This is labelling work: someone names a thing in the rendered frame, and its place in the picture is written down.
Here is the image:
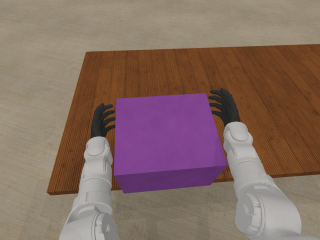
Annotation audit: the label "right robot hand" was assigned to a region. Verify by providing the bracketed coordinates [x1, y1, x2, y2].
[208, 88, 241, 127]

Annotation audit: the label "left robot hand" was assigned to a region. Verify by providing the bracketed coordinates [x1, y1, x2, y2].
[90, 103, 116, 139]

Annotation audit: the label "right robot forearm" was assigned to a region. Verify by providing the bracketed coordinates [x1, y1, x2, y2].
[223, 121, 302, 232]

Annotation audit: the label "left robot forearm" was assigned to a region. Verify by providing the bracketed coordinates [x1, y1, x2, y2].
[59, 136, 113, 240]

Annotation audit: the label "robot right upper arm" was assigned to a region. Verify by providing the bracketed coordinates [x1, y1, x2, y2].
[235, 191, 320, 240]

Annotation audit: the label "robot left upper arm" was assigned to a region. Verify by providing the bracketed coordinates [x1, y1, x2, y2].
[59, 212, 120, 240]

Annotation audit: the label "table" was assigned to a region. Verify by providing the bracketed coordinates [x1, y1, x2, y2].
[46, 44, 320, 196]

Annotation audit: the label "carton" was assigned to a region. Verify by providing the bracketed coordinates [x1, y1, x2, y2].
[114, 93, 228, 194]

